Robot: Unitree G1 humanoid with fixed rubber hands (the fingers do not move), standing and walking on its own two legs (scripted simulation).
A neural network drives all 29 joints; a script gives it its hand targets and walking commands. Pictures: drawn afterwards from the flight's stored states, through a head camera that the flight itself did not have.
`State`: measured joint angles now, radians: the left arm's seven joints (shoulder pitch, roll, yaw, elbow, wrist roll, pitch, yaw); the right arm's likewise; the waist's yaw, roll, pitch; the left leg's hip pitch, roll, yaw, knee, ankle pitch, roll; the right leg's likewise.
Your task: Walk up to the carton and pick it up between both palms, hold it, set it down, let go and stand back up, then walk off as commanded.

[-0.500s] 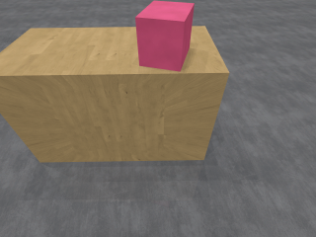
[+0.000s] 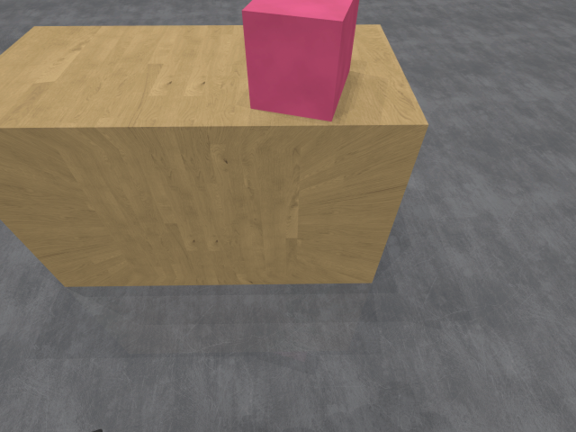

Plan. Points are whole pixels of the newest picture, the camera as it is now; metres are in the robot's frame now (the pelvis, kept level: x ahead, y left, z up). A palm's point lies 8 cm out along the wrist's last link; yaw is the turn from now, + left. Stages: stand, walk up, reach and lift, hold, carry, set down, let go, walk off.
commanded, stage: stand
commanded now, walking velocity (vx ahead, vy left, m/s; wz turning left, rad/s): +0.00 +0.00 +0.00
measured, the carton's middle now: (305, 45) +0.95 -0.04 +0.10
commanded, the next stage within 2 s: none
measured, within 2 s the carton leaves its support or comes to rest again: neither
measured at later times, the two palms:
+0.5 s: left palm out of the picture +0.12 +0.31 -0.10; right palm out of the picture +0.09 -0.30 -0.10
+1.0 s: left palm out of the picture +0.11 +0.31 -0.10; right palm out of the picture +0.08 -0.30 -0.10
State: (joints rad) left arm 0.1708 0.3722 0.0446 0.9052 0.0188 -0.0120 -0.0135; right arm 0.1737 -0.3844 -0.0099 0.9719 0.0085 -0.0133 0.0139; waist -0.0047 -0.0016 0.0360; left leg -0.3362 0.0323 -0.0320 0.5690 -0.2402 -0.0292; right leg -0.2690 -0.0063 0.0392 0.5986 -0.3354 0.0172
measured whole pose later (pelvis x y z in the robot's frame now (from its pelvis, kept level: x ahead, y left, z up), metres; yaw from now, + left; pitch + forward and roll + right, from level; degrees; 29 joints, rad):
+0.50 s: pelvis +0.00 +0.00 +0.00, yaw +0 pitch +0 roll +0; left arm 0.12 0.37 0.04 0.91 0.02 -0.01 0.00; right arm 0.14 -0.38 -0.01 0.98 0.01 -0.01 0.01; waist 0.00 -0.01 0.04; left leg -0.33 0.03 -0.03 0.57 -0.24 -0.03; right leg -0.26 -0.01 0.04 0.59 -0.33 0.02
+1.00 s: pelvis +0.00 +0.01 +0.00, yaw +0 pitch +0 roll +0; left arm 0.13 0.37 0.04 0.91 0.02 -0.01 -0.01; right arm 0.14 -0.38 -0.01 1.00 0.01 -0.01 0.02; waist 0.00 -0.02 0.04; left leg -0.33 0.03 -0.03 0.56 -0.23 -0.03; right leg -0.25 -0.01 0.04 0.56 -0.31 0.02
